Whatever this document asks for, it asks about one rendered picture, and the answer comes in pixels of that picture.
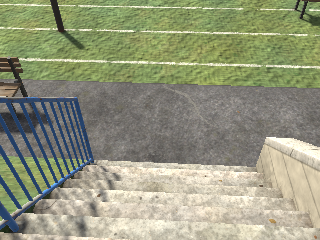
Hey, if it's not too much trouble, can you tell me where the stairs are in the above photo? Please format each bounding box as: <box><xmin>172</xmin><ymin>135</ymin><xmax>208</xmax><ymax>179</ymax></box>
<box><xmin>0</xmin><ymin>160</ymin><xmax>320</xmax><ymax>240</ymax></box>

